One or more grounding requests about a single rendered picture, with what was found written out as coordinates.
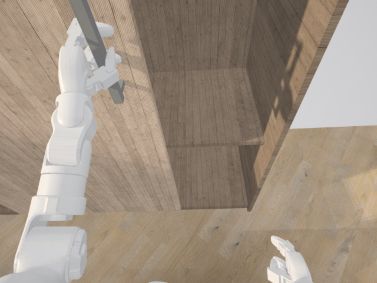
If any left robot hand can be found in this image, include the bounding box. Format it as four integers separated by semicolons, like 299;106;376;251
58;18;122;99

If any handle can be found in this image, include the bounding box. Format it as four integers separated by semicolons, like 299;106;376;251
69;0;125;104

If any robot left forearm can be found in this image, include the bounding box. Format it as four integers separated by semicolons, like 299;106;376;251
14;92;97;273

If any robot left upper arm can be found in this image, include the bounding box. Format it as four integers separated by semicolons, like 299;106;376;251
0;226;87;283

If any right robot hand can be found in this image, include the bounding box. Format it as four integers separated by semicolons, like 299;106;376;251
267;236;312;283

